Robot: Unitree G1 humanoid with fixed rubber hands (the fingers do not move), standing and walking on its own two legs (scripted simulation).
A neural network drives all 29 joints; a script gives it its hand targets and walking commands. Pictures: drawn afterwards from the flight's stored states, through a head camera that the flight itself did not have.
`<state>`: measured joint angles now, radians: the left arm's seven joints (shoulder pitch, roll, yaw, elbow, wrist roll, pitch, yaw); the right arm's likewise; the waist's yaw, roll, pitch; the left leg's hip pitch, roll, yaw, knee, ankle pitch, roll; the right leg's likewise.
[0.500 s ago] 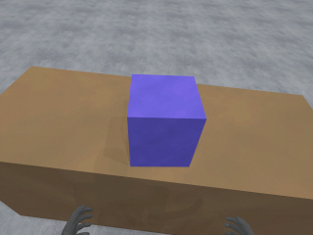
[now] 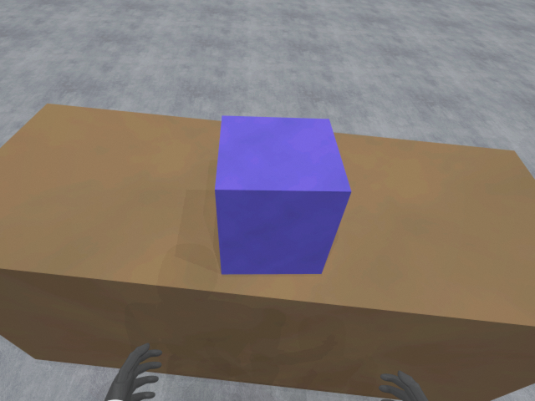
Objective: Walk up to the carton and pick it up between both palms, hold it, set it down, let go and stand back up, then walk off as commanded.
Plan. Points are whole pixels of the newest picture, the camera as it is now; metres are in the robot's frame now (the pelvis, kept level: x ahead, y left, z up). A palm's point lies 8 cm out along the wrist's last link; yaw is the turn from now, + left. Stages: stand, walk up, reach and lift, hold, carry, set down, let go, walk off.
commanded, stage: let go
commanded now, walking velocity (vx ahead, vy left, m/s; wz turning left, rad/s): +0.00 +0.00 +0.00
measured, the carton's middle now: (274, 198) +0.50 +0.02 +0.00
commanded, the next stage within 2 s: stand in 0.12 s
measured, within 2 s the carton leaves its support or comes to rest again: neither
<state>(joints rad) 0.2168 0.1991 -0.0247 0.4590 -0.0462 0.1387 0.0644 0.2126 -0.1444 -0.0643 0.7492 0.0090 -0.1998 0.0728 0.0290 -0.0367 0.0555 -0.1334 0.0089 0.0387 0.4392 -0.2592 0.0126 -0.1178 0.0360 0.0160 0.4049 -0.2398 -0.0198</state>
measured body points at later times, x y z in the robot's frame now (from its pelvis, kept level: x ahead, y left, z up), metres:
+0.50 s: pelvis +0.01 +0.01 +0.00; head -0.02 +0.02 +0.45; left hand +0.06 +0.30 -0.14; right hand +0.08 -0.28 -0.12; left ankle -0.01 +0.11 -0.74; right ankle -0.01 -0.11 -0.74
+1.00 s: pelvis -0.02 +0.03 +0.00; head -0.03 +0.03 +0.45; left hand +0.04 +0.31 -0.14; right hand +0.05 -0.25 -0.13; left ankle -0.01 +0.11 -0.74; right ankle -0.01 -0.11 -0.74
